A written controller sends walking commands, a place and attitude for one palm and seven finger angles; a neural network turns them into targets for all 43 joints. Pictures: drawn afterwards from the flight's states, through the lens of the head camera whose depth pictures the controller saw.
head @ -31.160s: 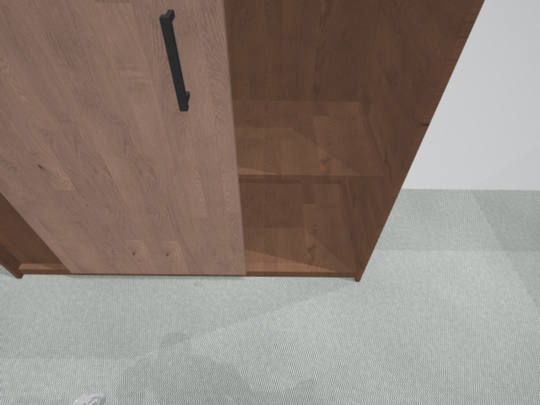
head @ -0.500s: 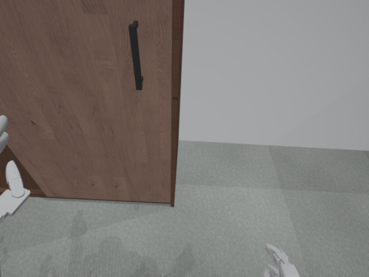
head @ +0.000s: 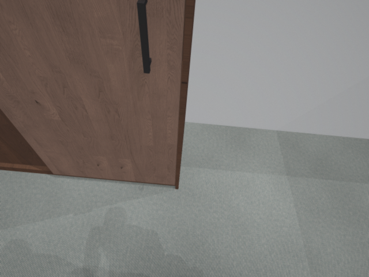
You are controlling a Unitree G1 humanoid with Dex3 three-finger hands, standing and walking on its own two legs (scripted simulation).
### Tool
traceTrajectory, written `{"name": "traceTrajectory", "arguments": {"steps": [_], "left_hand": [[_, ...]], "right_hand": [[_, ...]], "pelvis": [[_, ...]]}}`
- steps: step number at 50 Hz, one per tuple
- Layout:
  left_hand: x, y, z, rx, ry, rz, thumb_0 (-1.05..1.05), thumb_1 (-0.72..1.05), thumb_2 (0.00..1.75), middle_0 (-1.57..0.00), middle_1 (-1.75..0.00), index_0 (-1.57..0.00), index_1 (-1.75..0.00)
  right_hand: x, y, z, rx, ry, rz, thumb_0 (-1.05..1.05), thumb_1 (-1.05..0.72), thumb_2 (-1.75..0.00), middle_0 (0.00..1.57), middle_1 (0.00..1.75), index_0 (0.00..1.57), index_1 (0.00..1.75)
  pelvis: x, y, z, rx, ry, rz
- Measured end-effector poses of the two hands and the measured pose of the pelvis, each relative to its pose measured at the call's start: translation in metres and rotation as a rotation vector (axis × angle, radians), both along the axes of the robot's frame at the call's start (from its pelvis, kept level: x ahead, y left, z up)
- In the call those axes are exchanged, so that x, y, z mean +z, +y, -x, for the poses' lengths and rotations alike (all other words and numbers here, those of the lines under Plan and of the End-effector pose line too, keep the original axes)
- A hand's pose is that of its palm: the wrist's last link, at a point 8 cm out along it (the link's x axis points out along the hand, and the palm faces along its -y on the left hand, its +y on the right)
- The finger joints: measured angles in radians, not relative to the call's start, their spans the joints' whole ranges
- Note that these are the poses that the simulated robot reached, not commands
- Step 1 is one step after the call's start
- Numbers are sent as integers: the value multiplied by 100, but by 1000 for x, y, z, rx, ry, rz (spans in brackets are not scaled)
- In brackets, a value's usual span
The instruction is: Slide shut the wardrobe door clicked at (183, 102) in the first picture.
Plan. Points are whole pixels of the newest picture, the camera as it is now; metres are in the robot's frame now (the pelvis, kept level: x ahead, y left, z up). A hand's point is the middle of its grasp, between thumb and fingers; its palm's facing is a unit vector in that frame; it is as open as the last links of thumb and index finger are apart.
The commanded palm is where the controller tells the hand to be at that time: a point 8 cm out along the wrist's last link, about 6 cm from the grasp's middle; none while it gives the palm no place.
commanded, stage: let the arm hang, fingers relaxed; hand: left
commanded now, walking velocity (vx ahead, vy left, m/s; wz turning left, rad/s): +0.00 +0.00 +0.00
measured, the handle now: (145, 37) +0.64 +0.16 +0.17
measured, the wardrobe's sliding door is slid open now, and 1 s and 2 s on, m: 0.00 0.00 0.00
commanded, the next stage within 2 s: look to check the result in 0.66 s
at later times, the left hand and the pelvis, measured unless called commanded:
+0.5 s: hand out of the picture +0.03 +0.17 -0.17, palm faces +0.00 -0.98 -0.19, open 7.3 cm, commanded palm none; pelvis +0.01 +0.00 +0.00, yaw -1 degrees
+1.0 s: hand out of the picture +0.04 +0.18 -0.17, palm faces -0.01 -0.97 -0.22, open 7.4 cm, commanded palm none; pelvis +0.03 -0.01 +0.01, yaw -1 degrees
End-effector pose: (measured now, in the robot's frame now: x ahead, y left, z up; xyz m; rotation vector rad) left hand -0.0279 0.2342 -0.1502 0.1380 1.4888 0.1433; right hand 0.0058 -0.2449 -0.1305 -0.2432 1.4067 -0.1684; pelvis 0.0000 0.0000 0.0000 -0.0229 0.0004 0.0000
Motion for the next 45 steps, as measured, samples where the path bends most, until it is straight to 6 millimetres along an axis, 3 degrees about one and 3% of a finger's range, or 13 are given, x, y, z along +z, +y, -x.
{"name": "traceTrajectory", "arguments": {"steps": [3, 7, 11, 16, 23, 27, 45], "left_hand": [[6, 4, 19, 13, 62, -20, 0, 96, 90, -20, -30, -20, -30], [11, 7, 27, 15, 89, -40, 1, 94, 90, -20, -30, -20, -30], [12, 5, 17, 7, 64, -46, 1, 92, 90, -20, -30, -19, -30], [10, -3, -8, -10, -9, -34, 1, 92, 90, -20, -30, -19, -30], [7, -16, -45, -30, -99, -6, 1, 91, 90, -20, -30, -19, -30], [7, -14, -54, -36, -113, -13, 1, 93, 90, -20, -30, -20, -30], [12, -8, -62, -33, -84, -44, 1, 91, 90, -20, -30, -20, -30]], "right_hand": [[-4, 9, 17, -24, 50, -24, 1, -91, -90, 20, 30, 20, 30], [-10, 21, 27, -48, 71, -60, 1, -91, -90, 20, 30, 20, 30], [-15, 33, 27, -62, 58, -93, 1, -91, -90, 20, 30, 20, 30], [-18, 40, 20, -70, 29, -114, 1, -92, -90, 20, 30, 20, 30], [-17, 34, 15, -83, 5, -100, 1, -92, -90, 20, 30, 20, 30], [-14, 27, 12, -87, -2, -87, 1, -92, -90, 20, 30, 20, 30], [-11, 3, -21, -55, -26, -53, 0, -91, -90, 20, 30, 20, 30]], "pelvis": [[1, 1, -2, -1, -4, -1], [2, 2, -3, -5, -12, -5], [3, 3, -3, -11, -16, -8], [3, 3, -4, -15, -17, -12], [3, 1, -7, -19, -15, -16], [3, -1, -10, -20, -16, -17], [5, -9, -22, -21, -16, -18]]}}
